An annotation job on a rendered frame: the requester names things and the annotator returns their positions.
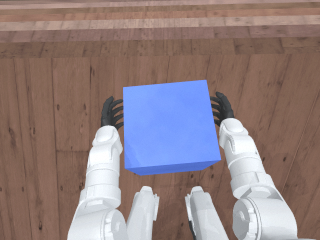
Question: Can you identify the robot right thigh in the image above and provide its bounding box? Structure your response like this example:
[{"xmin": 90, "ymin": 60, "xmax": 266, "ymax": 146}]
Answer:
[{"xmin": 185, "ymin": 190, "xmax": 229, "ymax": 240}]

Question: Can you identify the robot right hand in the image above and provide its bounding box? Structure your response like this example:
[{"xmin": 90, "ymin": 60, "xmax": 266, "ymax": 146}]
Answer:
[{"xmin": 209, "ymin": 91, "xmax": 235, "ymax": 127}]

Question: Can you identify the robot left hand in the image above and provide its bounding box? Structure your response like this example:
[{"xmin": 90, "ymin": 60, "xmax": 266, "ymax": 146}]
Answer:
[{"xmin": 100, "ymin": 96, "xmax": 124, "ymax": 131}]

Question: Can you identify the carton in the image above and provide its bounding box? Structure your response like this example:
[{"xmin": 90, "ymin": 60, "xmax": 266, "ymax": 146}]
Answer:
[{"xmin": 123, "ymin": 80, "xmax": 221, "ymax": 176}]

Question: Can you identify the left robot upper arm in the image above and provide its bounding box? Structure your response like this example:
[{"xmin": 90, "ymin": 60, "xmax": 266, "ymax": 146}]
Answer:
[{"xmin": 68, "ymin": 208, "xmax": 129, "ymax": 240}]

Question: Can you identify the right robot forearm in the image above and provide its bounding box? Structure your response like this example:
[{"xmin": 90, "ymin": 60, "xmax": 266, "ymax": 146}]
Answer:
[{"xmin": 219, "ymin": 118, "xmax": 298, "ymax": 232}]

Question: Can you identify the left robot forearm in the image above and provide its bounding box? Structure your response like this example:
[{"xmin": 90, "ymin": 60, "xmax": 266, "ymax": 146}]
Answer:
[{"xmin": 67, "ymin": 125, "xmax": 123, "ymax": 240}]

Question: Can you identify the right robot upper arm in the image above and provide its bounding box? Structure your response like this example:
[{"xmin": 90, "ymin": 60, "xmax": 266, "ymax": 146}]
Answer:
[{"xmin": 232, "ymin": 196, "xmax": 316, "ymax": 240}]

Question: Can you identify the left robot shin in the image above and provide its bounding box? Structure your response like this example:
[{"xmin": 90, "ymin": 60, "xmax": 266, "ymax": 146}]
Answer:
[{"xmin": 133, "ymin": 186, "xmax": 153, "ymax": 202}]

